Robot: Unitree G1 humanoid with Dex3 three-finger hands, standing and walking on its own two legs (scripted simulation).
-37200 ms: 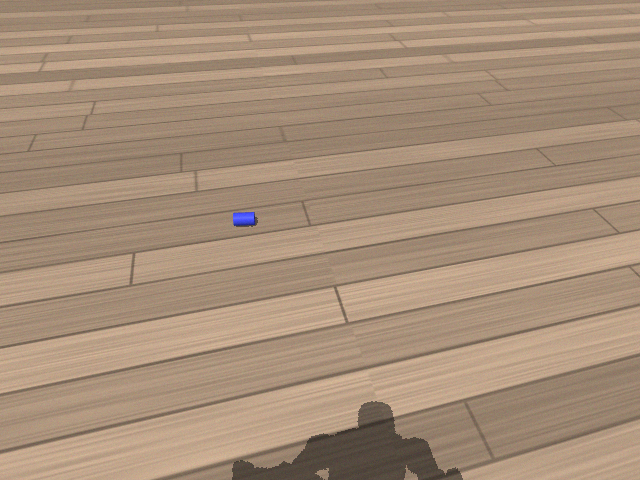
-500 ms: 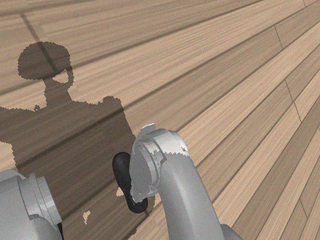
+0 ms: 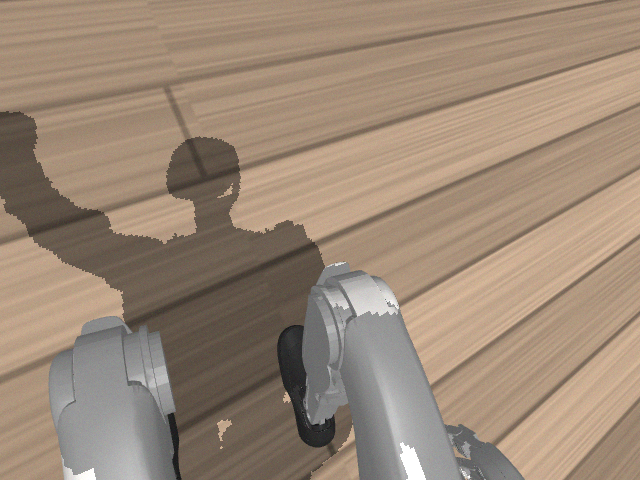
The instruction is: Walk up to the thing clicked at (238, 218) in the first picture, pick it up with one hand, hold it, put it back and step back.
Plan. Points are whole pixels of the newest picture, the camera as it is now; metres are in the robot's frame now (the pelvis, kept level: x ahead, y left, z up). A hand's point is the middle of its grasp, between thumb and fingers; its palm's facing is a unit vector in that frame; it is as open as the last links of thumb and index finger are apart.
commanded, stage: settle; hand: left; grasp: from above
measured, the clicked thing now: out of the picture +0.50 +0.34 -0.22
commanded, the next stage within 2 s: lift in 0.10 s
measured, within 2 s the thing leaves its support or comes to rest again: neither
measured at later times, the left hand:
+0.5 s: hand out of the picture +0.47 +0.33 -0.12, palm faces -0.47 -0.12 -0.87, open 8.2 cm
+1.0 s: hand out of the picture +0.39 +0.32 +0.06, palm faces -0.44 -0.14 -0.89, open 8.3 cm
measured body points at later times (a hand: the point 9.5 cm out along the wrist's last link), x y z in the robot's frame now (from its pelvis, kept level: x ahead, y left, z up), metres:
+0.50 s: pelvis +0.00 -0.01 +0.03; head +0.24 +0.08 +0.40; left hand +0.49 +0.34 -0.07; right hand +0.06 -0.28 -0.05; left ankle +0.07 +0.11 -0.30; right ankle +0.13 -0.13 -0.30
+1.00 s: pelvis +0.01 +0.00 +0.16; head +0.18 +0.06 +0.57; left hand +0.40 +0.32 +0.11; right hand +0.15 -0.26 +0.04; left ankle +0.07 +0.11 -0.30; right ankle +0.13 -0.13 -0.30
